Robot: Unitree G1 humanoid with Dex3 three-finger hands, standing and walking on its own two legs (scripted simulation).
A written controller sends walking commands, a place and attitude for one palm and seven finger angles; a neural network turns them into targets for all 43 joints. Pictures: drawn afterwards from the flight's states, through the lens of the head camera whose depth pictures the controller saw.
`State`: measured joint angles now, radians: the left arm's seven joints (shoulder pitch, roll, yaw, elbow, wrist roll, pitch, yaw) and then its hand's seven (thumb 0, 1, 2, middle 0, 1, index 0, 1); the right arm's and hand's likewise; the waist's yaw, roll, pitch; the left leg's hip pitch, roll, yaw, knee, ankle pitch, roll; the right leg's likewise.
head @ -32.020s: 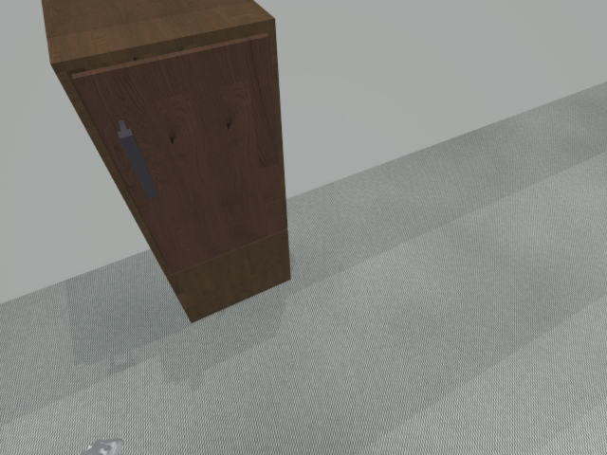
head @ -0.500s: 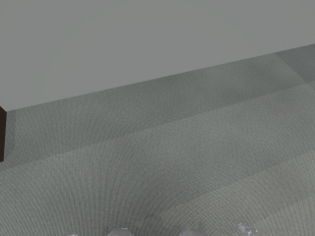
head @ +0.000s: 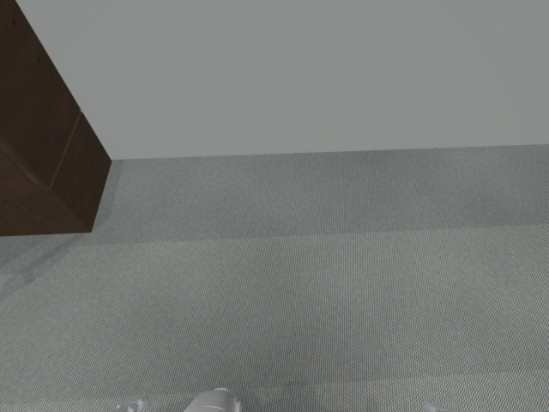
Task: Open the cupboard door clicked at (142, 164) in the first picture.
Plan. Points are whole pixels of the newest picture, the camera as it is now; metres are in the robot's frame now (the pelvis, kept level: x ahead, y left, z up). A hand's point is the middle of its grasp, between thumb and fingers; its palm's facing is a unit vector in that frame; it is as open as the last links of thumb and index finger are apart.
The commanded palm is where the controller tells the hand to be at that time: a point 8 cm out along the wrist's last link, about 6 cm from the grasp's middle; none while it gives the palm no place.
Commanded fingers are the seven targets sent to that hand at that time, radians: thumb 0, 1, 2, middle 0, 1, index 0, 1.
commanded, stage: turn to face it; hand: left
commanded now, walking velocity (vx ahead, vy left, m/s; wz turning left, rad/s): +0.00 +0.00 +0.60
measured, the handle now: out of the picture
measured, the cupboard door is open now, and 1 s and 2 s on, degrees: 41 41 41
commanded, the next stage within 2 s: take the last steps up to it in 1.20 s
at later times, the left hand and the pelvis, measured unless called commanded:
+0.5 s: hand out of the picture +0.06 +0.20 -0.15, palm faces +0.30 -0.91 -0.30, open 7.4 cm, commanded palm none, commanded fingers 0.00 0.90 0.90 -0.20 -0.30 -0.20 -0.30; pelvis +0.03 -0.03 -0.01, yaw +18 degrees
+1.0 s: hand out of the picture +0.01 +0.20 -0.16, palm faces +0.57 -0.77 -0.28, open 7.4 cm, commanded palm none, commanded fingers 0.00 0.90 0.90 -0.20 -0.30 -0.20 -0.30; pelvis +0.05 -0.03 -0.01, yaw +35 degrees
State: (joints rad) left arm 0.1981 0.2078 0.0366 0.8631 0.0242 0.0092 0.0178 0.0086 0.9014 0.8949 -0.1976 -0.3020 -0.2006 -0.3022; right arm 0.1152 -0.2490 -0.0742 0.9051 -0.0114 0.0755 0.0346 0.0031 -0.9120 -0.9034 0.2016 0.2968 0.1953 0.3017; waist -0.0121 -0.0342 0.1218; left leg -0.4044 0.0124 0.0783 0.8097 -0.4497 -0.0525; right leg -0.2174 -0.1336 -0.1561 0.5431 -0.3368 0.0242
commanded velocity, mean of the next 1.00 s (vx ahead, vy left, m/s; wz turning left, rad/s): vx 0.00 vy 0.00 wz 0.54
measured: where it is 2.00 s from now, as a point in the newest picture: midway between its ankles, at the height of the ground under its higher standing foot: outside the picture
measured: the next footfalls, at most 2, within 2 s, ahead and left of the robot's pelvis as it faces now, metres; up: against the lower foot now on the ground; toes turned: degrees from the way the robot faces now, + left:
left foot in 0.06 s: +0.05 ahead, +0.13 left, +0.00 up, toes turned +7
right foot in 0.40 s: +0.09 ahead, -0.15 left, +0.00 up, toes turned +12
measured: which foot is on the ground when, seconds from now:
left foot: up 0.00-0.04, down 0.06-0.40, up 0.42-0.70, down 0.72-1.00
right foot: down 0.00-0.06, up 0.08-0.38, down 0.40-0.72, up 0.74-1.00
